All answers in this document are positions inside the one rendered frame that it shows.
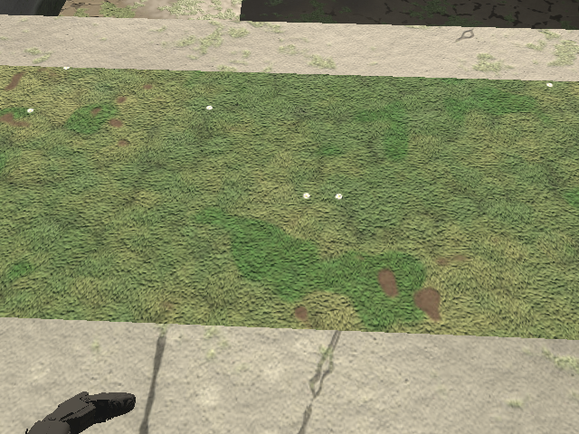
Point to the robot left hand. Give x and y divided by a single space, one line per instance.
82 411

